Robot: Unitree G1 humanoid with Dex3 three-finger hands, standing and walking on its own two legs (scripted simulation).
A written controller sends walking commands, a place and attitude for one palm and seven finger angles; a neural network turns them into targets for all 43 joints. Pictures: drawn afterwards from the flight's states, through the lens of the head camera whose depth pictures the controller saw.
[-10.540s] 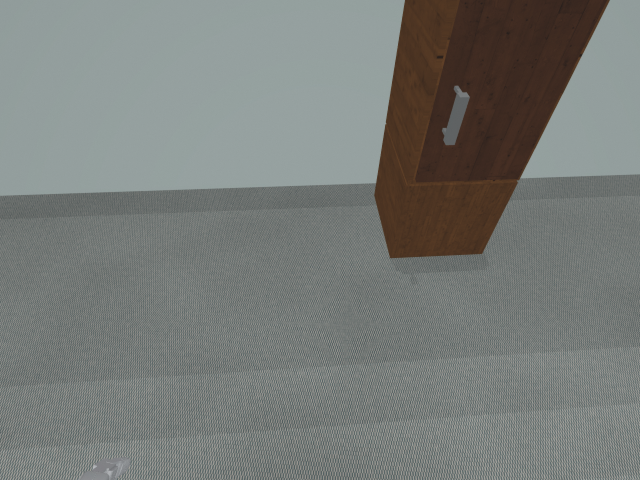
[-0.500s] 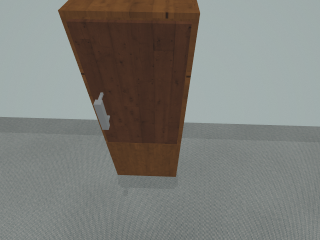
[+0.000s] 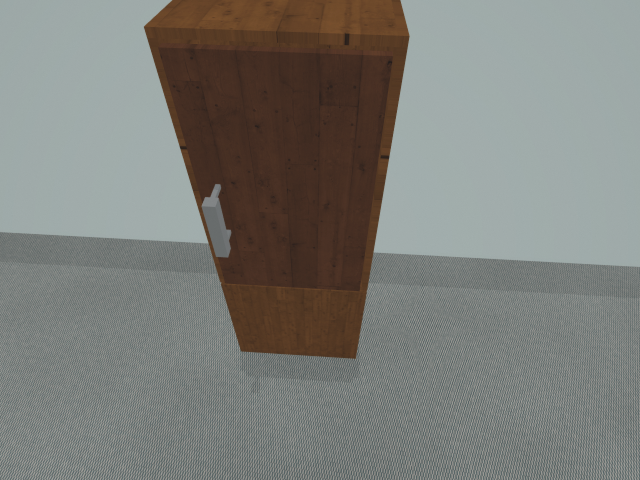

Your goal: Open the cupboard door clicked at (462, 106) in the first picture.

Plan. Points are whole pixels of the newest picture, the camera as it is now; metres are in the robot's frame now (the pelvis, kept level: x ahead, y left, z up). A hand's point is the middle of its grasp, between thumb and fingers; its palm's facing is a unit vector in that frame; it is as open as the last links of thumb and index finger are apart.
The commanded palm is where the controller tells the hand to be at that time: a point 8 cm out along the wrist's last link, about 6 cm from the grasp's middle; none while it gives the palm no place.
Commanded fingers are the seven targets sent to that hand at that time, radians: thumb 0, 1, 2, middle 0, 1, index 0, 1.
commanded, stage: shuffle to correct the standing spot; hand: left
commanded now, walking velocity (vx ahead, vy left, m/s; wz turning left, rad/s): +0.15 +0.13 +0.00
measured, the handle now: (220, 220) +0.60 +0.25 -0.08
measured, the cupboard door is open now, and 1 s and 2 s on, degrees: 0 0 0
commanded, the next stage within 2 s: come to a stop and stand still in 0.16 s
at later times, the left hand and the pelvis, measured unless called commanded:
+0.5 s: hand out of the picture +0.09 +0.20 -0.18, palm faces +0.07 -0.97 -0.22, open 7.3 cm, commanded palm none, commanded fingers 0.00 0.90 0.90 -0.20 -0.30 -0.20 -0.30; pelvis +0.06 +0.02 -0.01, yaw +1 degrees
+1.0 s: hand out of the picture +0.05 +0.21 -0.16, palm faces +0.02 -0.97 -0.24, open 7.3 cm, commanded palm none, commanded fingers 0.00 0.90 0.90 -0.20 -0.30 -0.20 -0.30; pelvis +0.02 +0.02 +0.00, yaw -1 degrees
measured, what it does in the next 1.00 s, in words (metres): stands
